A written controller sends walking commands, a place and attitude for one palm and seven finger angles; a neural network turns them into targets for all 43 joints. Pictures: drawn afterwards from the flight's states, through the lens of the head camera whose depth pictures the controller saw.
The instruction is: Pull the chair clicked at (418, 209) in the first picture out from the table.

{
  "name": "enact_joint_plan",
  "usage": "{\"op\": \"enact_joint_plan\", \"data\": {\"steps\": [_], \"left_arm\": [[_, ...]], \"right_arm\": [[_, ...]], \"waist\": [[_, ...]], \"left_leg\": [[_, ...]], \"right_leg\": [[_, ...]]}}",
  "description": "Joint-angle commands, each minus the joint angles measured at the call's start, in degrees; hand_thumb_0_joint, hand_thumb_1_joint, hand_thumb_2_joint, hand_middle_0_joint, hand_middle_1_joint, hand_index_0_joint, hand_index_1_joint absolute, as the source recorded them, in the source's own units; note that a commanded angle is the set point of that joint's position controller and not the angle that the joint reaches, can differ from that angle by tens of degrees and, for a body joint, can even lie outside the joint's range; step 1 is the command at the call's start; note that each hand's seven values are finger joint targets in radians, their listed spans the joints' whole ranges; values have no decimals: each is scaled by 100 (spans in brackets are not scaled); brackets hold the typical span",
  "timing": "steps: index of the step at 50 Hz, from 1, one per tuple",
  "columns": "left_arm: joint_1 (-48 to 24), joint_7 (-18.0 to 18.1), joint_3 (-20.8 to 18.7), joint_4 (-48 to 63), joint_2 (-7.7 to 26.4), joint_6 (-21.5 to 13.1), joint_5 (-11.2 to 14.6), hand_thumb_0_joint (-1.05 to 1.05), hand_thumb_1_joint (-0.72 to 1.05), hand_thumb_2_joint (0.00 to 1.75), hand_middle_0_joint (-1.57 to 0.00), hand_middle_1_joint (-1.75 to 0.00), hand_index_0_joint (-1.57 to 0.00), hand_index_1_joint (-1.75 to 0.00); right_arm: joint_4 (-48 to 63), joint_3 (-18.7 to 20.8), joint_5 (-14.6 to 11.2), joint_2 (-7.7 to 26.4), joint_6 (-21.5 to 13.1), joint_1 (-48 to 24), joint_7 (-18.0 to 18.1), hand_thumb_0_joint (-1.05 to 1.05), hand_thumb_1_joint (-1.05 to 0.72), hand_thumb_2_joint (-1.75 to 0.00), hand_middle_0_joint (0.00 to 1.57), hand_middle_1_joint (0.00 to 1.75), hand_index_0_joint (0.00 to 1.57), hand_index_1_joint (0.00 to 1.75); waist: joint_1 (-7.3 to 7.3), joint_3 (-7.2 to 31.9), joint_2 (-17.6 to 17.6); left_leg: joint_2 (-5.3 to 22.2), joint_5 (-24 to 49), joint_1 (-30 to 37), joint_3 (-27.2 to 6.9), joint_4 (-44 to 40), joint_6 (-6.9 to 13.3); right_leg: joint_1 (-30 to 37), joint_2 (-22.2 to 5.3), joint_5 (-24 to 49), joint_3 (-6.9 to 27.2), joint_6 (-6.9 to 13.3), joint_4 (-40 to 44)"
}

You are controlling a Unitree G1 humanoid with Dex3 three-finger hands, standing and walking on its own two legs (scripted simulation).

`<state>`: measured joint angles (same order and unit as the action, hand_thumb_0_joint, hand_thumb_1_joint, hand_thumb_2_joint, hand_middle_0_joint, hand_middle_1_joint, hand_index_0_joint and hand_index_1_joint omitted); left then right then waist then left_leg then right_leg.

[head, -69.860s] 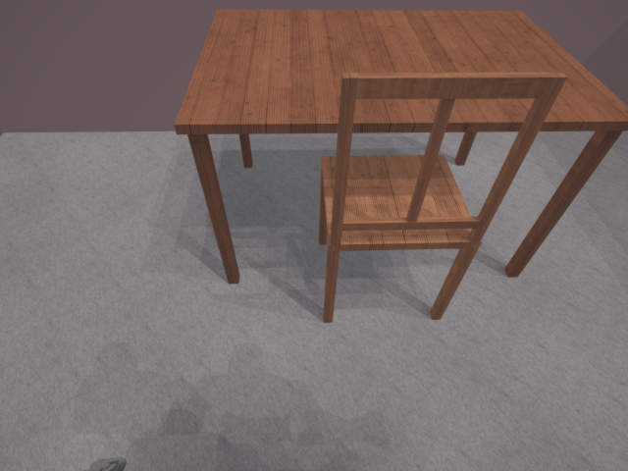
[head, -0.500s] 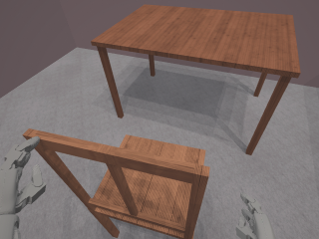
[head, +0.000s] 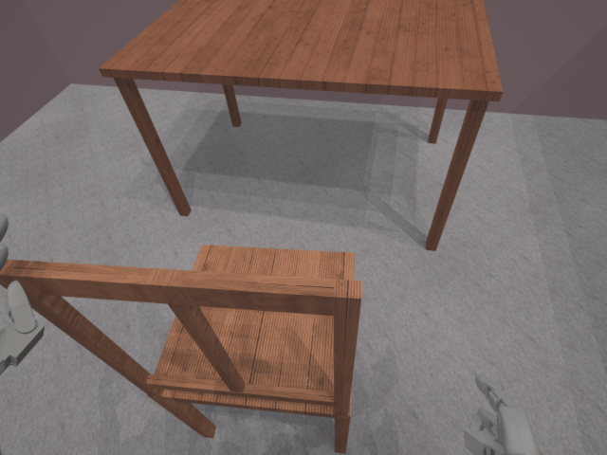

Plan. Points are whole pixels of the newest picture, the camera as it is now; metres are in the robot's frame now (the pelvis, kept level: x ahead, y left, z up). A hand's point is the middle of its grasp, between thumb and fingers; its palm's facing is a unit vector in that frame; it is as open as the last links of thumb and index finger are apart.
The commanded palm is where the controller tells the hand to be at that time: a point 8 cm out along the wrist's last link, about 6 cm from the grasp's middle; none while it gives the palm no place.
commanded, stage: step back with the hand held close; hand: left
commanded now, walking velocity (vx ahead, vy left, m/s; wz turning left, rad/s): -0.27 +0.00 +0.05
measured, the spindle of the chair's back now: (215, 352) +0.27 +0.17 -0.07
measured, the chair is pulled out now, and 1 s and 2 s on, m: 0.63 0.63 0.63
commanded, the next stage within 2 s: stop stepping back and stand still in 1.90 s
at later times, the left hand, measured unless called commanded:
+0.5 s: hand out of the picture +0.13 +0.28 +0.16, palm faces +0.51 -0.72 -0.47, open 7.4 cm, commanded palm +0.08 +0.31 +0.18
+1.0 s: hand out of the picture +0.13 +0.28 +0.16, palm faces +0.48 -0.71 -0.52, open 7.4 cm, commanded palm +0.06 +0.31 +0.18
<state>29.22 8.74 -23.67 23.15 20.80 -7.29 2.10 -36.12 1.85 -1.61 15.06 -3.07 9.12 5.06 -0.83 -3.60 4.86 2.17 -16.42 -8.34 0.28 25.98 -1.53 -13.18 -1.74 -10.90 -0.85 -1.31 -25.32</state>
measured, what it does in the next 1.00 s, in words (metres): shifts its weight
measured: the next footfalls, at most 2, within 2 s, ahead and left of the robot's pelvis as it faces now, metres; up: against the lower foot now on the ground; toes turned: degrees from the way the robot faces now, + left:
right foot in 1.54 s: -0.05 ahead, -0.14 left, +0.00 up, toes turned +1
left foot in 1.90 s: -0.09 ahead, +0.12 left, +0.00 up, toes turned +1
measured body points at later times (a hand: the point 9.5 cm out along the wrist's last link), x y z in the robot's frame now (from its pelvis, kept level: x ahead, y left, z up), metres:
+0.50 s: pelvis -0.06 +0.01 -0.01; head -0.04 +0.01 +0.44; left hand +0.10 +0.32 +0.18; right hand +0.12 -0.22 -0.10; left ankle -0.03 +0.14 -0.74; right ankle +0.03 -0.13 -0.74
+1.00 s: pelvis -0.07 +0.01 -0.02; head -0.03 +0.02 +0.43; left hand +0.10 +0.31 +0.19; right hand +0.10 -0.23 -0.11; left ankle -0.03 +0.14 -0.74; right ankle +0.03 -0.13 -0.74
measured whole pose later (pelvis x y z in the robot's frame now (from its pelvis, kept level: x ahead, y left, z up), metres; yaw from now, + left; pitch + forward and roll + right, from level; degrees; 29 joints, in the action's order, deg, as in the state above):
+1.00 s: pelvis -0.07 +0.01 -0.02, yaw +2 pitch +2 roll -1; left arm 31.6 11.5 -27.5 32.3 24.2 -13.5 0.0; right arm -36.0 1.9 -0.2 12.0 -6.6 11.1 4.3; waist 0.0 -3.2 -0.1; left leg 1.8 -15.4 -24.5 -1.0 38.1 -0.5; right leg -25.8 -2.1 -7.3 -1.5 -1.8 -31.4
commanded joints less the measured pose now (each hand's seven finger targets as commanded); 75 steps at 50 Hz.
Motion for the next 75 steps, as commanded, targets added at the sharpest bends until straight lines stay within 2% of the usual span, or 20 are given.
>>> {"op": "enact_joint_plan", "data": {"steps": [1, 7, 13, 18, 20, 26, 28, 36, 46, 51, 57, 60, 62, 64, 66, 69, 70, 72, 73, 75], "left_arm": [[304, 181, -730, 1128, 1161, -334, -52, 0, 90, 90, -20, -30, -20, -30], [446, 317, -1042, 1494, 1459, -390, -71, 0, 90, 90, -20, -30, -20, -30], [408, 356, -929, 1639, 1262, -459, -82, 0, 90, 90, -20, -30, -20, -30], [33, 361, -814, 1682, 1194, -521, -110, 0, 90, 90, -20, -30, -20, -30], [-163, 351, -717, 1679, 1141, -524, -123, 0, 90, 90, -20, -30, -20, -30], [-461, 388, -740, 1770, 1250, -603, -163, 0, 90, 90, -20, -30, -20, -30], [-342, 413, -816, 1778, 1272, -640, -168, 0, 90, 90, -20, -30, -20, -30], [49, 396, -1090, 1870, 1322, -778, -220, 0, 90, 90, -20, -30, -20, -30], [158, 425, -1212, 1983, 1440, -945, -164, 0, 90, 90, -20, -30, -20, -30], [193, 433, -1242, 1972, 1419, -1013, -204, 0, 90, 90, -20, -30, -20, -30], [94, 360, -1327, 2057, 1425, -1113, -235, 0, 90, 90, -20, -30, -20, -30], [8, 295, -1230, 2260, 1346, -1195, -188, 0, 90, 90, -20, -30, -20, -30], [-19, 326, -1353, 2125, 1512, -1198, -163, 0, 90, 90, -20, -30, -20, -30], [-2, 352, -1214, 2091, 1492, -1160, -109, 0, 90, 90, -20, -30, -20, -30], [-4, 401, -1215, 2074, 1558, -1087, -101, 0, 90, 90, -20, -30, -20, -30], [293, 391, -1300, 1920, 1525, -1090, -90, 0, 90, 90, -20, -30, -20, -30], [302, 376, -1289, 2008, 1487, -1139, -108, 0, 90, 90, -20, -30, -20, -30], [192, 356, -1455, 2027, 1559, -1220, -231, 0, 90, 90, -20, -30, -20, -30], [281, 301, -1270, 1889, 1298, -1217, -203, 0, 90, 90, -20, -30, -20, -30], [179, 230, -1183, 2067, 1327, -1247, -154, 0, 90, 90, -20, -30, -20, -30]], "right_arm": [[1051, 237, -3, 415, -105, -650, 55, 0, -90, -90, 20, 30, 20, 30], [1089, 270, -26, 365, -134, -640, 107, 0, -90, -90, 20, 30, 20, 30], [1128, 216, 0, 331, -255, -441, 115, 0, -90, -90, 20, 30, 20, 30], [1102, 184, 24, 349, -418, -282, 131, 0, -90, -90, 20, 30, 20, 30], [1103, 192, 52, 383, -458, -184, 113, 0, -90, -90, 20, 30, 20, 30], [1080, 140, 131, 438, -533, -150, 82, 0, -90, -90, 20, 30, 20, 30], [1087, 142, 108, 417, -553, -163, 93, 0, -90, -90, 20, 30, 20, 30], [1166, 259, 70, 462, -615, -186, 3, 0, -90, -90, 20, 30, 20, 30], [901, 316, 144, 431, -664, -143, -6, 0, -90, -90, 20, 30, 20, 30], [901, 307, 159, 467, -663, -193, 10, 0, -90, -90, 20, 30, 20, 30], [907, 329, 109, 439, -804, -212, 49, 0, -90, -90, 20, 30, 20, 30], [906, 328, 136, 409, -873, -91, 14, 0, -90, -90, 20, 30, 20, 30], [788, 368, 152, 379, -852, 11, 5, 0, -90, -90, 20, 30, 20, 30], [711, 357, 218, 334, -772, 43, -56, 0, -90, -90, 20, 30, 20, 30], [661, 303, 248, 293, -654, -82, -101, 0, -90, -90, 20, 30, 20, 30], [657, 271, 229, 312, -522, -245, -67, 0, -90, -90, 20, 30, 20, 30], [727, 277, 215, 368, -536, -288, -45, 0, -90, -90, 20, 30, 20, 30], [859, 301, 167, 522, -654, -441, 13, 0, -90, -90, 20, 30, 20, 30], [913, 308, 118, 468, -703, -303, 20, 0, -90, -90, 20, 30, 20, 30], [875, 339, 129, 444, -824, -203, -7, 0, -90, -90, 20, 30, 20, 30]], "waist": [[13, 1120, -592], [6, 1146, -134], [13, 891, 227], [39, 580, 104], [56, 454, -284], [66, 411, -394], [57, 490, -32], [33, 665, 24], [82, 983, -499], [93, 950, -83], [85, 1007, 448], [108, 1074, 189], [136, 1066, -349], [157, 1110, -985], [147, 1184, -1337], [140, 1165, -924], [130, 1051, -418], [135, 827, 1046], [158, 841, 1133], [110, 785, 519]], "left_leg": [[373, 1632, -319, -128, -258, 279], [458, 1299, -798, -277, -373, 305], [590, 156, -1755, -424, -590, 403], [539, -1066, -2325, -495, -562, 457], [362, -1420, -2228, -447, -309, 405], [277, -1553, -1865, -507, -153, 399], [366, -1617, -2091, -580, -355, 453], [550, -1809, -3227, -676, -399, 549], [279, -1173, -2390, -519, 236, 378], [494, -1397, -2817, -719, -178, 484], [913, -908, -3698, -914, -418, 651], [695, -800, -3457, -721, 79, 552], [261, -1201, -3026, -484, 634, 378], [-150, -1437, -2064, -264, 1442, 189], [-200, -971, -1372, -270, 1809, 153], [120, -631, -1270, -589, 592, 302], [422, -725, -1610, -850, 17, 402], [1326, -1834, -3605, -1448, -1131, 814], [1529, -1991, -4029, -1450, -1215, 890], [1375, -149, -3252, -1297, -505, 823]], "right_leg": [[826, -600, 1951, 348, 202, 11], [809, -533, 1631, 311, 153, -228], [962, -365, 907, 223, 84, -518], [796, -331, 310, 395, 97, -497], [362, -398, -348, 660, 153, -113], [-301, -500, -1516, 802, 214, 426], [25, -402, -1301, 678, 166, 200], [957, -289, -208, 563, 110, -621], [137, -595, -154, 870, 331, -80], [425, -379, -256, 612, 238, -414], [1412, -90, 1169, 221, 103, -1707], [1101, -291, 1414, 463, 258, -1575], [500, -664, 1143, 1022, 470, -756], [-528, -1246, -126, 1569, 726, 492], [-926, -1542, -691, 1473, 876, 889], [-804, -964, -569, 809, 561, 399], [-642, -596, -789, 557, 376, 19], [918, 113, -670, 50, 55, -1690], [1243, 242, -569, 18, 20, -2222], [665, 120, -161, 160, 121, -1978]]}}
